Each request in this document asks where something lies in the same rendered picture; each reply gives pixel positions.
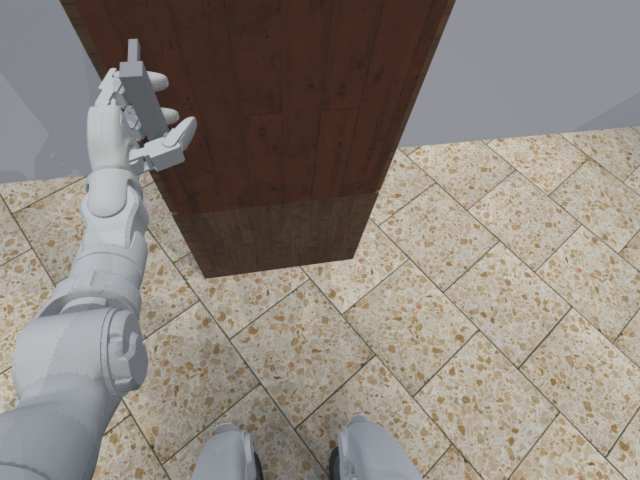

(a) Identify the robot thigh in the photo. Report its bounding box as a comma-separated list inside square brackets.
[338, 421, 424, 480]
[190, 430, 256, 480]

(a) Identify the robot left upper arm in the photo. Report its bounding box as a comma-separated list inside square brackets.
[0, 307, 148, 480]

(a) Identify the cupboard door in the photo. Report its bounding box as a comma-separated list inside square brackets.
[73, 0, 448, 216]

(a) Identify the left robot thigh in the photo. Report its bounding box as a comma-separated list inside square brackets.
[190, 430, 256, 480]

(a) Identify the handle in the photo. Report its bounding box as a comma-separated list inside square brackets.
[119, 39, 170, 142]

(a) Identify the left robot forearm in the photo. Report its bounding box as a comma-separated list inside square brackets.
[12, 168, 149, 400]

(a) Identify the right robot thigh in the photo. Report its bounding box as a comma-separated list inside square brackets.
[338, 421, 424, 480]

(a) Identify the left robot hand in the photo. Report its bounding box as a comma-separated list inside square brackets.
[87, 68, 197, 181]

